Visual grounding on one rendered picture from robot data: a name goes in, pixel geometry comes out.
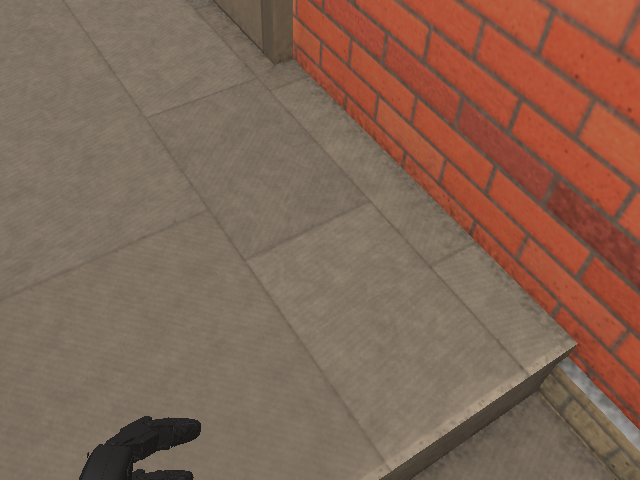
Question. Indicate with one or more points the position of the robot left hand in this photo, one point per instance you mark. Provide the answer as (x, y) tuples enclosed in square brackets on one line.
[(136, 441)]

